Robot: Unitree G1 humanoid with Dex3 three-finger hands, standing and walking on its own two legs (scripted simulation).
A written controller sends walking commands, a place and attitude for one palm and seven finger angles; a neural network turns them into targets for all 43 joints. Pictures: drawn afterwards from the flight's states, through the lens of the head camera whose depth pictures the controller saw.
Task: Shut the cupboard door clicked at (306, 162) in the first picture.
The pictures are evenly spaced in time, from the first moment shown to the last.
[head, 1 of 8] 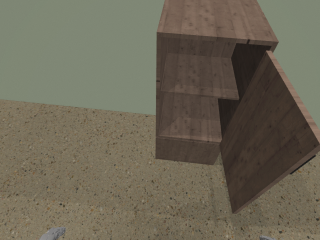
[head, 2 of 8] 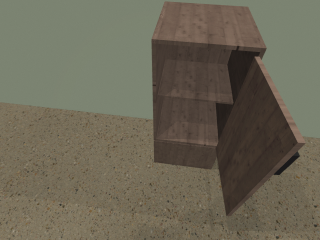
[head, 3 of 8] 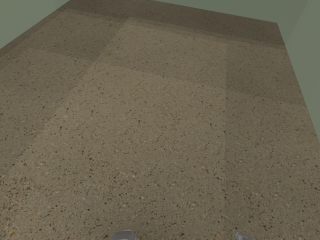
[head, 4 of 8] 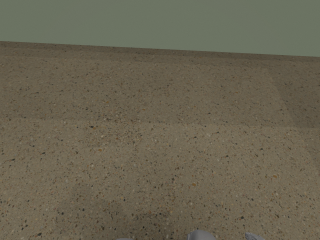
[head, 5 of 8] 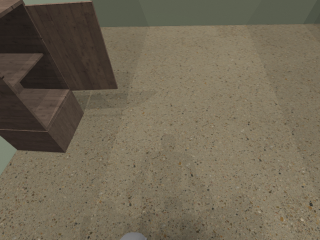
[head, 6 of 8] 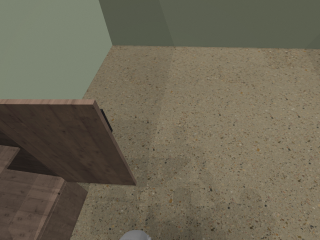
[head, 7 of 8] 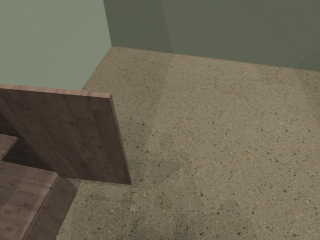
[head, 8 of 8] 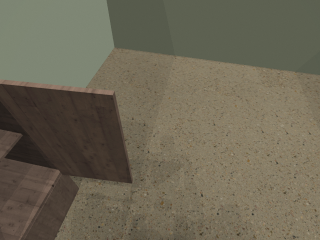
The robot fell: no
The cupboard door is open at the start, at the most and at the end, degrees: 95 95 95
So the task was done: no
